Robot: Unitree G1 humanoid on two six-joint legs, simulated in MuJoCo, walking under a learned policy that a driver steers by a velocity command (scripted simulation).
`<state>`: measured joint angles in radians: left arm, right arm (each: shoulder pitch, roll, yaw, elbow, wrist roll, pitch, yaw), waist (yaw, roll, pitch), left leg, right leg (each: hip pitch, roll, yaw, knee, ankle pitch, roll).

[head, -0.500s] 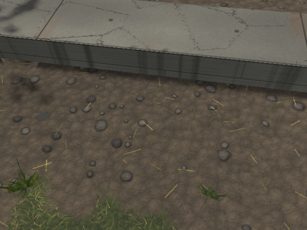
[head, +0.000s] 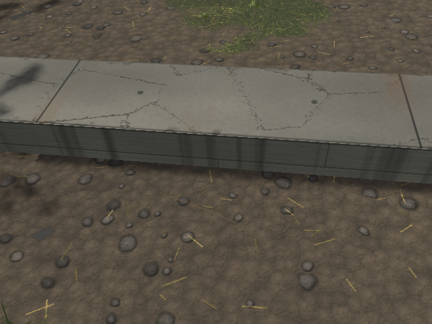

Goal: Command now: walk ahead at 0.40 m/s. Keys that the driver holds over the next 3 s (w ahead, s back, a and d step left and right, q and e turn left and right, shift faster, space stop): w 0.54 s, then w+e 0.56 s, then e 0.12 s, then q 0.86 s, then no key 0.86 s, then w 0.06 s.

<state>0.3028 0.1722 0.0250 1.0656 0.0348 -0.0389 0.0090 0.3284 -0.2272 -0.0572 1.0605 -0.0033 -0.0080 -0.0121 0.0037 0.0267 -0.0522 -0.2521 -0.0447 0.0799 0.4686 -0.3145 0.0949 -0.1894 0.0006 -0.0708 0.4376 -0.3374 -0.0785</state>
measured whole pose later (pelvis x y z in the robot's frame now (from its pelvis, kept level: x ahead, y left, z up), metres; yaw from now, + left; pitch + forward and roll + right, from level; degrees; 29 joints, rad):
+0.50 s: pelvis +0.22 +0.04 -0.02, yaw +0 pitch +1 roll +0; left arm 0.47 0.17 0.04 1.11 0.00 -0.08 0.01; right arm 0.03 -0.20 -0.05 0.90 -0.04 -0.07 0.01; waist 0.05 -0.01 0.07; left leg -0.45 -0.02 0.12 0.59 -0.15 0.10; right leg -0.09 -0.01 0.00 0.90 -0.45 -0.05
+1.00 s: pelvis +0.51 +0.02 -0.03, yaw -11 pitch +0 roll +0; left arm 0.04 0.18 0.05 0.88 0.04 -0.05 -0.04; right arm 0.45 -0.18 -0.03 1.06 -0.02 -0.08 -0.04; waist -0.02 0.01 0.06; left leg 0.06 0.02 0.28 0.57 -0.43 0.04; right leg -0.43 0.07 -0.15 0.55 -0.17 -0.19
